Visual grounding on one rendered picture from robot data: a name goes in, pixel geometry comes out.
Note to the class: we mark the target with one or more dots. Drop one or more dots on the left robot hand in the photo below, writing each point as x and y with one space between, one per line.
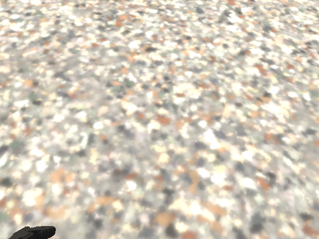
38 232

